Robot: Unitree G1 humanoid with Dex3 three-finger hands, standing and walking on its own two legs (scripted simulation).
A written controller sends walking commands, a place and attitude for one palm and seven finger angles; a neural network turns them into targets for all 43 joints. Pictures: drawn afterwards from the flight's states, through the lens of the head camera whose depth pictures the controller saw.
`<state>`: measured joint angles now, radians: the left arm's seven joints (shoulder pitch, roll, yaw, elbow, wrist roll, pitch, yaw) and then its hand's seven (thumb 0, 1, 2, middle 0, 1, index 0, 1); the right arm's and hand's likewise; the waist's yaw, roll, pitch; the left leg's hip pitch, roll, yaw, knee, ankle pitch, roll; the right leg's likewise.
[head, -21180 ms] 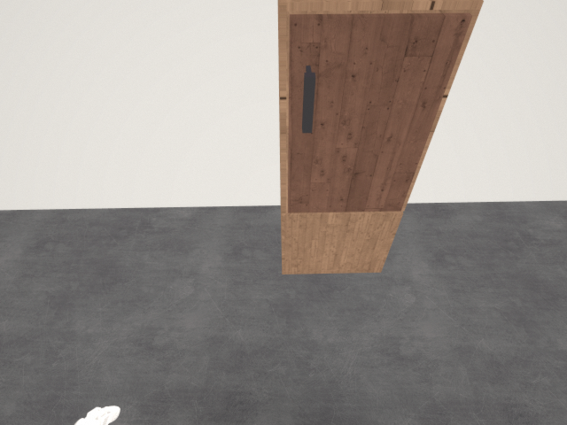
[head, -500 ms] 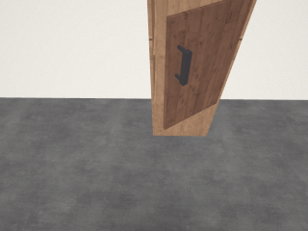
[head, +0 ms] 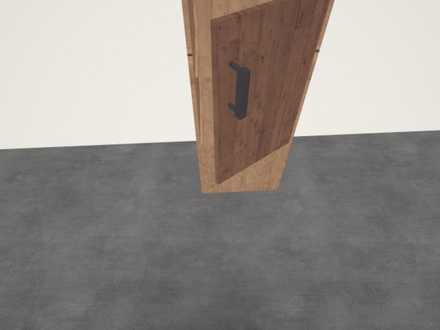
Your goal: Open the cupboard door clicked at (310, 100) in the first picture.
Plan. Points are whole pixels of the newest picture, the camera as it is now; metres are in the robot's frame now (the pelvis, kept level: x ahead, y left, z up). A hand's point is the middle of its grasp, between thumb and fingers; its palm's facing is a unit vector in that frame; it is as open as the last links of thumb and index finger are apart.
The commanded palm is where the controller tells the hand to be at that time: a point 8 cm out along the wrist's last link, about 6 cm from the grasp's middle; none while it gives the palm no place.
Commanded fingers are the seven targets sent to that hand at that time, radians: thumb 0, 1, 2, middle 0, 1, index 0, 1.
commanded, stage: walk to a spot facing it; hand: left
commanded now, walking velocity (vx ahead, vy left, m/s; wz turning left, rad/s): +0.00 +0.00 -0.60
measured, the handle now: (236, 90) +0.65 +0.00 +0.06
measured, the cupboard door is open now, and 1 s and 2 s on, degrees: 32 32 32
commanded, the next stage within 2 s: none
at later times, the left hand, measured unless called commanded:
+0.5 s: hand out of the picture +0.06 +0.17 -0.17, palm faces -0.23 -0.94 -0.27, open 7.4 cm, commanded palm none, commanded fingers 0.00 0.90 0.90 -0.20 -0.30 -0.20 -0.30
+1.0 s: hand (177, 311) +0.18 +0.11 -0.17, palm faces -0.53 -0.79 -0.30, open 7.4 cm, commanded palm none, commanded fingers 0.00 0.90 0.90 -0.20 -0.30 -0.20 -0.30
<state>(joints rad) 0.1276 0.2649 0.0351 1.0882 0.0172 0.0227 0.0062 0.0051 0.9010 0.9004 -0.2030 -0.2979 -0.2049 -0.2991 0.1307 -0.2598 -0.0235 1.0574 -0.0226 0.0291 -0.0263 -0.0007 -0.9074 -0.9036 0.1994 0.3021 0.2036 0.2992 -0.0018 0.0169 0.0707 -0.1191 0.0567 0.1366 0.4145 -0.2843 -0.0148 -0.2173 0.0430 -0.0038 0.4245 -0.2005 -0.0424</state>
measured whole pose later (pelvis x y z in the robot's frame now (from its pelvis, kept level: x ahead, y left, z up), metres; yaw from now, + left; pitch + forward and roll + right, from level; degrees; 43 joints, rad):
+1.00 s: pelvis -0.03 -0.03 -0.02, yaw -35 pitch +0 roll +0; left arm 0.16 0.27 0.08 0.88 0.02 0.03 -0.03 0.00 0.90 0.90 -0.20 -0.30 -0.20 -0.30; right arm 0.19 -0.26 -0.06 0.90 -0.02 0.06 -0.02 0.00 -0.90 -0.90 0.20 0.30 0.21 0.30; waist 0.01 0.03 0.12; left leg -0.36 0.13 0.06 0.91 -0.54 -0.07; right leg -0.36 0.01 0.00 0.66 -0.31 -0.03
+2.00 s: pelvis +0.04 -0.13 -0.01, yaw -71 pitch +1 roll +0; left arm 0.28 0.25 0.09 1.00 0.03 0.02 -0.05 0.01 0.90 0.90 -0.20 -0.30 -0.20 -0.30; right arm 0.20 -0.20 -0.03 0.86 -0.05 -0.06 -0.01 0.00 -0.91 -0.90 0.20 0.30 0.20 0.30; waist 0.02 -0.05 0.05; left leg -0.29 0.08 0.09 0.55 -0.28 -0.02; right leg -0.43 0.00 0.03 1.08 -0.45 -0.02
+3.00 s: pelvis +0.05 -0.60 -0.01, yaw -85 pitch +0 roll +0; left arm 0.21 0.17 0.06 1.02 0.02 -0.06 -0.02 0.00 0.91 0.90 -0.20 -0.30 -0.20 -0.30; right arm 0.32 -0.20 -0.06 1.11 -0.03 0.01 0.01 0.01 -0.92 -0.90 0.20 0.30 0.20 0.30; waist -0.02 0.02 0.05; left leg -0.39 0.12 0.08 1.07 -0.45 -0.02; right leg -0.30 -0.05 -0.12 0.57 -0.28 -0.02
